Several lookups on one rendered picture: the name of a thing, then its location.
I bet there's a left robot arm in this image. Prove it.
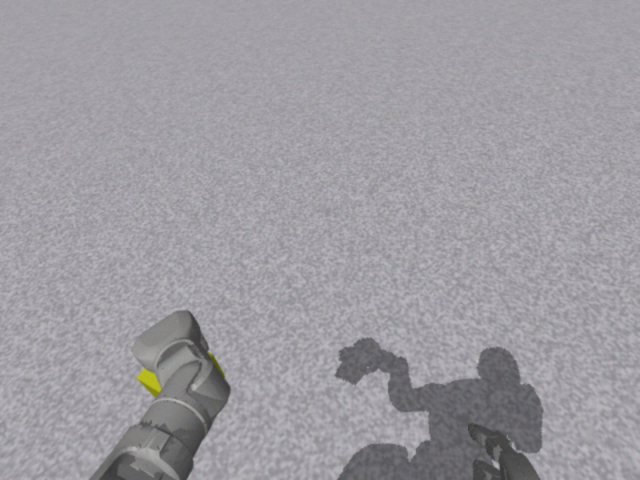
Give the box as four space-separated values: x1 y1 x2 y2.
89 337 230 480

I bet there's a left robot hand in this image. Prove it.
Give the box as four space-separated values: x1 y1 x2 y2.
131 310 209 373

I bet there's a right robot hand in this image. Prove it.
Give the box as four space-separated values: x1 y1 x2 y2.
468 423 540 480

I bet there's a cube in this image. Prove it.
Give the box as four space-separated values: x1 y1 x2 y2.
136 351 225 398

